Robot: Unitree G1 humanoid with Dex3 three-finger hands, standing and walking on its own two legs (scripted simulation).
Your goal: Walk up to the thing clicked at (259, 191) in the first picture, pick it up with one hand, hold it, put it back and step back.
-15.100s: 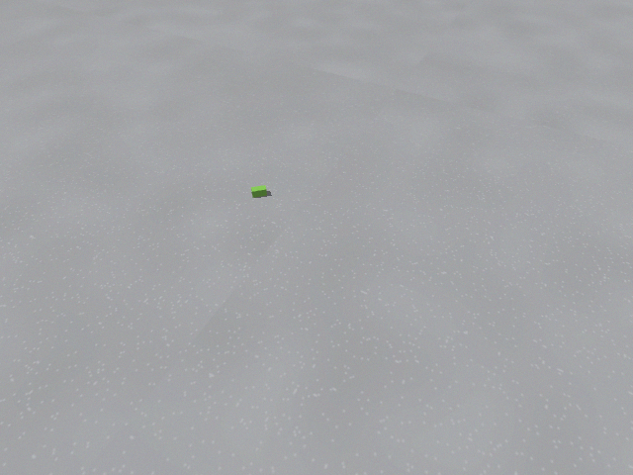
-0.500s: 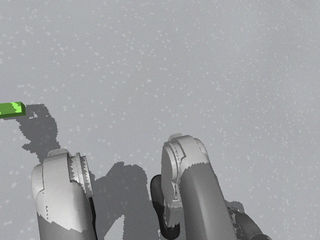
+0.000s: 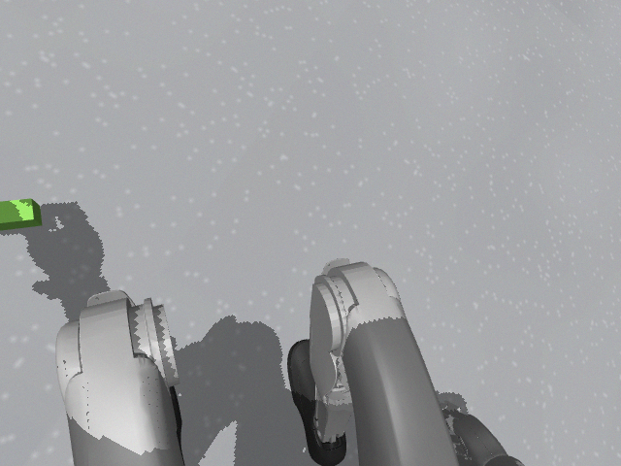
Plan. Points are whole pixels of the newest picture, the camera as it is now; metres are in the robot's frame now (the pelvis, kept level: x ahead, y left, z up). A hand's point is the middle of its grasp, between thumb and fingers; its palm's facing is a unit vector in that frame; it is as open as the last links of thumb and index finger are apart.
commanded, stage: rise first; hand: left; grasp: from above
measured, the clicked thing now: (9, 215) +0.45 +0.35 -0.29
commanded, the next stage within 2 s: approach in 0.56 s
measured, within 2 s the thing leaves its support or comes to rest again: neither
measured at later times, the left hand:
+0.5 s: hand out of the picture +0.40 +0.38 -0.17, palm faces -0.44 -0.12 -0.89, open 12.3 cm
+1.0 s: hand out of the picture +0.45 +0.34 -0.17, palm faces -0.40 -0.06 -0.92, open 12.6 cm
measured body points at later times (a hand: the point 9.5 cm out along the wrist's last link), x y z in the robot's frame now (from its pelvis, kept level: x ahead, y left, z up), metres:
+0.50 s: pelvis +0.00 +0.00 +0.00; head +0.23 +0.11 +0.37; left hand +0.42 +0.39 -0.12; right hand +0.10 -0.27 -0.10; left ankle +0.08 +0.13 -0.28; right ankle +0.10 -0.12 -0.28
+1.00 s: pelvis +0.00 +0.00 +0.00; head +0.24 +0.11 +0.37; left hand +0.46 +0.34 -0.11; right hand +0.09 -0.26 -0.09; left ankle +0.08 +0.13 -0.28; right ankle +0.10 -0.12 -0.28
